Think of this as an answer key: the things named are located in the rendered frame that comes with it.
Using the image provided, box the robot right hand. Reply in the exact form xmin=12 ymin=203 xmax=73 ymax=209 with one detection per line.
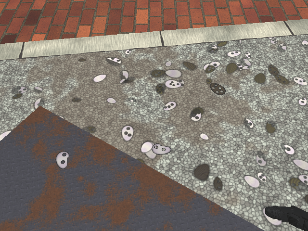
xmin=265 ymin=205 xmax=308 ymax=231

